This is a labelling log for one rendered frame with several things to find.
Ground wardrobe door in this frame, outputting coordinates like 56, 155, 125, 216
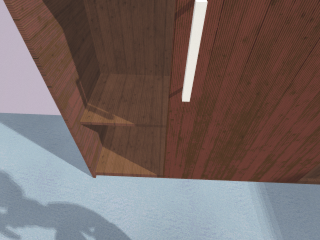
163, 0, 320, 183
302, 164, 320, 179

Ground handle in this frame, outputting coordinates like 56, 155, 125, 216
182, 0, 208, 102

